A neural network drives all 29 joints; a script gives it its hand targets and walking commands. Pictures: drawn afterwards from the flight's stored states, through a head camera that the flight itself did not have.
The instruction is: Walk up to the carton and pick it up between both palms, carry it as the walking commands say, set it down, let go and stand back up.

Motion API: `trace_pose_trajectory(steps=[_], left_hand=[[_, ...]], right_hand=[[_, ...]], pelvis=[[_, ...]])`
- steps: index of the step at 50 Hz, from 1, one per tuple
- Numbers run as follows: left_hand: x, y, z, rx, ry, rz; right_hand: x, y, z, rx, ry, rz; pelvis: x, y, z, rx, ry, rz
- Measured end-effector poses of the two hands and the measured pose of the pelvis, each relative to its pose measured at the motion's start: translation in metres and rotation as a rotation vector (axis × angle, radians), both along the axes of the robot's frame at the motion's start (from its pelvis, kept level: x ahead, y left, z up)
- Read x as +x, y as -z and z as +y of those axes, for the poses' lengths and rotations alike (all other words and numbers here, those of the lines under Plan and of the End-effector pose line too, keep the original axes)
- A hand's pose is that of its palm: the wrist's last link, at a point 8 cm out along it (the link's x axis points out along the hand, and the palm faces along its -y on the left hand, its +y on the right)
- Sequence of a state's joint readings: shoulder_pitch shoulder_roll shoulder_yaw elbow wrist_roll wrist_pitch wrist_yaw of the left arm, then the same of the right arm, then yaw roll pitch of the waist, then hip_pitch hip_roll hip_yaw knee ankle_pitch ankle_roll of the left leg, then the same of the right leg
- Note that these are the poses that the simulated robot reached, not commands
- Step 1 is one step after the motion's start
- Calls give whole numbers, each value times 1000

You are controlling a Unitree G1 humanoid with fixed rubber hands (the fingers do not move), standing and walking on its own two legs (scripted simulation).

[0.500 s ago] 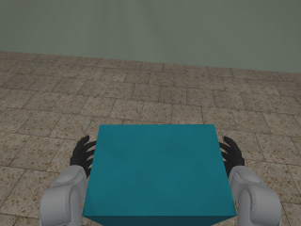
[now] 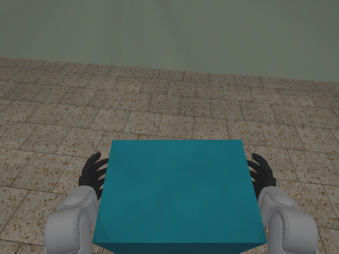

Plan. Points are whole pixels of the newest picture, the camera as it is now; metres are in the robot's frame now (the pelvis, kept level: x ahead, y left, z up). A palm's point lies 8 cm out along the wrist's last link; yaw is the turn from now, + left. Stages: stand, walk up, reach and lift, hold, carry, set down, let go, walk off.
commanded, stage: carry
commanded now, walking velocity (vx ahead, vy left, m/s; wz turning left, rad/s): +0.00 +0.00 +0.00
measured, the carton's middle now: (176, 204) +0.24 +0.00 +0.02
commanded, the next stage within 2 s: none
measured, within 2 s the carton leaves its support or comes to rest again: neither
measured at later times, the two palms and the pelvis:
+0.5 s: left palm (89, 190) +0.23 +0.18 +0.09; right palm (264, 191) +0.23 -0.18 +0.09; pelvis +0.00 +0.00 +0.00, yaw +0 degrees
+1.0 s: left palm (80, 193) +0.22 +0.19 +0.09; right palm (256, 193) +0.23 -0.17 +0.09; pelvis +0.00 +0.02 +0.00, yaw +0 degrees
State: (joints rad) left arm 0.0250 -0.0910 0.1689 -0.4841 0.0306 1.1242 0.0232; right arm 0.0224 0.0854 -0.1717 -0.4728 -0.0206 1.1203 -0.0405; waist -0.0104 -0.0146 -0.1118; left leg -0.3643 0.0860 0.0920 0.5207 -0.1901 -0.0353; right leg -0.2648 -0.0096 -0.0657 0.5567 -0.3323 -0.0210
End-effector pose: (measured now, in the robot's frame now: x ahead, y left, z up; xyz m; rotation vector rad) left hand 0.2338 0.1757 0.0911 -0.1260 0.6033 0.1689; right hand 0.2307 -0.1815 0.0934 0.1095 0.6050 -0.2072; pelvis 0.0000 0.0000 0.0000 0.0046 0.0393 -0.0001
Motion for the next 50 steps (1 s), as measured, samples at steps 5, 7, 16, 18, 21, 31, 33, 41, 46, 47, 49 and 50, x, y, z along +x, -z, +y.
trace_pose_trajectory(steps=[5, 7, 16, 18, 21, 31, 33, 41, 46, 47, 49, 50], left_hand=[[0, 0, 0, 0, 0, 0], [-1, 0, 0, 0, 0, 0], [-1, -1, 0, 0, -1, 0], [-1, -1, 0, 0, -1, 0], [-1, -1, 0, -1, -1, 0], [-2, -1, 0, -1, -1, 1], [-2, -2, 0, -1, -1, 1], [-4, -4, 0, -5, -5, -4], [-8, -4, 6, -1, -16, 1], [-8, -4, 8, 1, -17, 3], [-9, -3, 13, 4, -21, 7], [-9, -2, 16, 5, -22, 9]], right_hand=[[0, 0, 0, 0, 0, 0], [-1, 0, 0, 0, 0, 0], [-1, -1, 0, 1, 1, 0], [-1, -1, 0, 1, 1, 0], [-2, -1, 0, 1, 1, 0], [-2, -1, 0, 2, 1, 0], [-2, -1, 0, 2, 1, 0], [-4, -4, 1, 4, 3, -5], [-5, -1, 6, 16, -2, 0], [-5, 0, 8, 18, -4, 2], [-4, 2, 13, 21, -7, 6], [-4, 3, 16, 21, -9, 8]], pelvis=[[0, 0, 0, 0, 0, 0], [0, 0, 0, 0, 0, 0], [-1, 0, 0, 0, -1, 0], [-1, 0, 0, 0, -1, 0], [-1, 0, 0, 0, -1, 0], [-1, 0, 0, 0, -2, 0], [-1, 0, 0, 0, -2, 0], [-1, 0, 1, 0, -4, 1], [0, 1, 7, 4, -6, 3], [0, 2, 9, 5, -6, 4], [0, 3, 13, 7, -6, 6], [0, 4, 16, 7, -6, 7]])
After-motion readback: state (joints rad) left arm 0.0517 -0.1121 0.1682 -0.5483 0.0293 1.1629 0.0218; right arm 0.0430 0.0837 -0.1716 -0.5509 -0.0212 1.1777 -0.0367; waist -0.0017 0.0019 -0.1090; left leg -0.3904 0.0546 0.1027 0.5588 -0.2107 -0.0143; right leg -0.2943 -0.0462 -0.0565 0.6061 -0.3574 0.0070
